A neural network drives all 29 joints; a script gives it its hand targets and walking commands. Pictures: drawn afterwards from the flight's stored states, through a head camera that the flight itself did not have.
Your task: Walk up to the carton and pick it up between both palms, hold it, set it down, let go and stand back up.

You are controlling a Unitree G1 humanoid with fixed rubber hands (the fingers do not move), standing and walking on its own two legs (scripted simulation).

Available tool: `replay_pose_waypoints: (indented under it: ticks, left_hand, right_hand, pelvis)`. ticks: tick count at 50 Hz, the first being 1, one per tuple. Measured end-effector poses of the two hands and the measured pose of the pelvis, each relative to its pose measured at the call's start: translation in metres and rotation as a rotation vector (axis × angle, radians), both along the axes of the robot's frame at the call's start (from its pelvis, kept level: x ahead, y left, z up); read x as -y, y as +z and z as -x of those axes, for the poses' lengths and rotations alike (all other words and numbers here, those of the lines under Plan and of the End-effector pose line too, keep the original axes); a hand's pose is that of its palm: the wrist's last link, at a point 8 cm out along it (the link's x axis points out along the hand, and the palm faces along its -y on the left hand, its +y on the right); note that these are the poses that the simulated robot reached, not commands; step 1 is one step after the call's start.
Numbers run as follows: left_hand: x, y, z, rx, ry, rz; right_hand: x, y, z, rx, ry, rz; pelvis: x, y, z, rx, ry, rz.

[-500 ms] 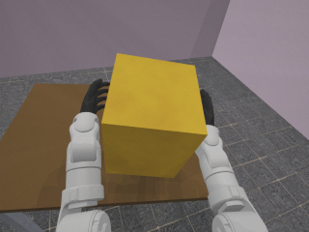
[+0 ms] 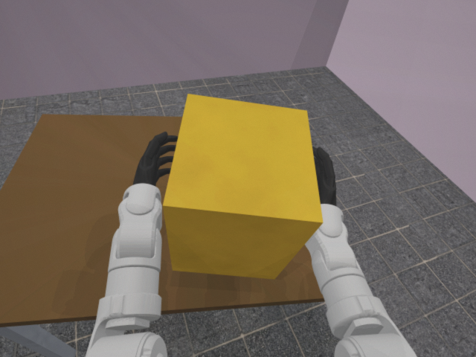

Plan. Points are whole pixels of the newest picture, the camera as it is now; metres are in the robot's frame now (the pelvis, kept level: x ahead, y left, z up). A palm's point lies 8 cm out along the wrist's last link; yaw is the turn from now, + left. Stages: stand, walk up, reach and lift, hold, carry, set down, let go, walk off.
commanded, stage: set down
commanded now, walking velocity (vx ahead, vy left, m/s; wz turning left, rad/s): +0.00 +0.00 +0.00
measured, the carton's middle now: (235, 195) +0.37 -0.01 +0.07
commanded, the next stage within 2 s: none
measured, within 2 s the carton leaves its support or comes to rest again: rests again in 1.50 s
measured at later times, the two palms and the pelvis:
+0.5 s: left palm (155, 183) +0.39 +0.13 +0.08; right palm (317, 205) +0.35 -0.16 +0.07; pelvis +0.00 +0.00 +0.00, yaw -1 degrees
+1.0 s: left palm (158, 199) +0.40 +0.13 +0.02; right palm (308, 217) +0.35 -0.16 +0.02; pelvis +0.01 +0.00 +0.00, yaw -1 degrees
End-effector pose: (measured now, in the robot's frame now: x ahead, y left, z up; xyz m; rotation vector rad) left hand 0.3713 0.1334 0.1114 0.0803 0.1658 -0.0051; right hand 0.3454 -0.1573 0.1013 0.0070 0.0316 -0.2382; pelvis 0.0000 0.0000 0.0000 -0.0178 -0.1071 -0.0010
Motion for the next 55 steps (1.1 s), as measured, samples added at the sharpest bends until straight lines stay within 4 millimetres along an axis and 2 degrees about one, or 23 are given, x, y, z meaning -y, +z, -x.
replay_pose_waypoints:
  ticks: [15, 28, 45, 55]
  left_hand:
    - [-0.002, -0.015, -0.006, -0.046, -0.023, -0.006]
    - [0.006, -0.034, -0.022, -0.054, -0.059, -0.011]
    - [0.002, -0.087, -0.024, -0.128, -0.064, -0.013]
    - [0.005, -0.091, -0.034, -0.114, -0.088, -0.03]
  right_hand:
    - [-0.002, -0.017, 0.002, -0.046, -0.026, 0.006]
    - [0.004, -0.033, -0.004, -0.055, -0.06, 0.002]
    - [0.0, -0.076, -0.007, -0.131, -0.055, 0.004]
    - [0.002, -0.08, -0.01, -0.123, -0.075, 0.0]
  pelvis:
    - [-0.001, 0.001, 0.008, -0.037, -0.002, -0.003]
    - [-0.002, 0.002, 0.002, -0.098, -0.019, -0.003]
    - [0.002, 0.001, -0.006, -0.197, -0.017, 0.001]
    - [0.001, 0.0, -0.006, -0.266, -0.021, 0.002]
